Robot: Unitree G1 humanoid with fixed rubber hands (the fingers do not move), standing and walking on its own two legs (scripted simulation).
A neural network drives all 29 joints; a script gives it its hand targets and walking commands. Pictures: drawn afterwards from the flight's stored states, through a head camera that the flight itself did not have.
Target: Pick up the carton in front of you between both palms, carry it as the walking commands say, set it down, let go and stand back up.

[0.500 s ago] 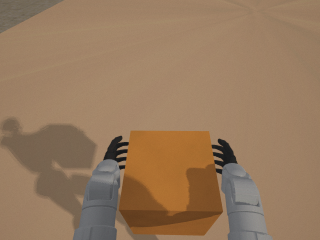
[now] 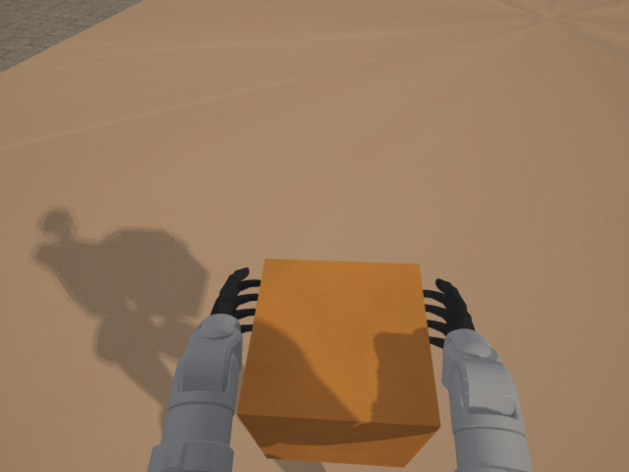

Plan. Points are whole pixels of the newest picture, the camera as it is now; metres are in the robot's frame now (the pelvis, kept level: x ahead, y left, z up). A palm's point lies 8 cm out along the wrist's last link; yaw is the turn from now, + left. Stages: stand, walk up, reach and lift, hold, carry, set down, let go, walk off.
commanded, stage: hold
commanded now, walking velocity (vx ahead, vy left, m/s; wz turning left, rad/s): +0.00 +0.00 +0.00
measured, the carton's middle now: (337, 367) +0.28 -0.01 -0.06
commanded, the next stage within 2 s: set down in 0.60 s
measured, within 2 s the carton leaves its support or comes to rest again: neither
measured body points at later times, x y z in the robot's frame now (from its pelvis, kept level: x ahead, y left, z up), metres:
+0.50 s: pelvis -0.01 -0.07 +0.00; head -0.05 -0.09 +0.45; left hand +0.27 +0.13 +0.04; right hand +0.31 -0.17 +0.03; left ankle -0.03 +0.08 -0.74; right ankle +0.06 -0.17 -0.74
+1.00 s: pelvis -0.01 -0.05 -0.01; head +0.05 -0.07 +0.43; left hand +0.32 +0.12 -0.02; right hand +0.36 -0.17 -0.03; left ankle -0.03 +0.08 -0.74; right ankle +0.06 -0.17 -0.74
